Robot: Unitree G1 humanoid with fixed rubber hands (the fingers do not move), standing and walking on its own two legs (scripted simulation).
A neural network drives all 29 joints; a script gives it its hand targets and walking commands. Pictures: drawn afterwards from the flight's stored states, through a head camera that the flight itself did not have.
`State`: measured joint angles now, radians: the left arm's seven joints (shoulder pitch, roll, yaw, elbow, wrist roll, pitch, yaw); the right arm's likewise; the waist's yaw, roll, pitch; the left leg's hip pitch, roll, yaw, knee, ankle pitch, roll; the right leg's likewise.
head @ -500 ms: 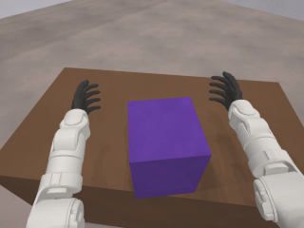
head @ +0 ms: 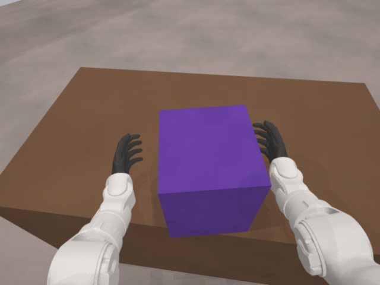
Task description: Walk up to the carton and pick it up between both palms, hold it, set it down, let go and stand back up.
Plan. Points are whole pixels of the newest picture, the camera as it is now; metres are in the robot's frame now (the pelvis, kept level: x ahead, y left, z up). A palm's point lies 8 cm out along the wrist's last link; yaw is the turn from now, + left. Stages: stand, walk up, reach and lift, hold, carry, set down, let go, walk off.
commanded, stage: reach and lift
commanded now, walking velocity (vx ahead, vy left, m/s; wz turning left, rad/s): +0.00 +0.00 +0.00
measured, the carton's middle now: (205, 174) +0.39 +0.00 -0.02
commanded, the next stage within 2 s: none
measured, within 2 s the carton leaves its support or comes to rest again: neither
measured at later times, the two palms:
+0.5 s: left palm (134, 168) +0.37 +0.17 +0.02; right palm (267, 157) +0.41 -0.14 +0.03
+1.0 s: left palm (133, 173) +0.36 +0.16 +0.02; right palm (263, 166) +0.38 -0.13 +0.03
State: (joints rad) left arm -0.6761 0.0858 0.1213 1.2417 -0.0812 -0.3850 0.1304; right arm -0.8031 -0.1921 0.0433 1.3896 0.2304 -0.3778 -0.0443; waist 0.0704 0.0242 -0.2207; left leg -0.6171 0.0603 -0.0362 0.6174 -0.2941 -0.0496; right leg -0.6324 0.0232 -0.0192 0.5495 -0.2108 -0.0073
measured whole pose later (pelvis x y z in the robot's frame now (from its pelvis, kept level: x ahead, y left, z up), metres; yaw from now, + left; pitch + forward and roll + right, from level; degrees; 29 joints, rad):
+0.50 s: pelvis -0.02 -0.01 -0.02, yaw +1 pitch +22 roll +0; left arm -0.79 0.08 0.17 1.32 -0.07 -0.47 0.11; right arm -0.89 -0.11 -0.05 1.39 0.13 -0.40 -0.09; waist 0.05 0.02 -0.26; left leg -0.79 0.05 -0.06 0.70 -0.29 -0.07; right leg -0.82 0.02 -0.03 0.67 -0.23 -0.02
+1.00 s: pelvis +0.00 +0.00 +0.02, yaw +1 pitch +12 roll -1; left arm -0.58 -0.09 0.50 1.02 0.38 -0.43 0.11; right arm -0.65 0.06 -0.56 1.15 -0.47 -0.47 -0.07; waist 0.03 0.00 -0.09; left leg -0.44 0.05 -0.04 0.45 -0.22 -0.05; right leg -0.45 0.01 -0.03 0.40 -0.16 -0.01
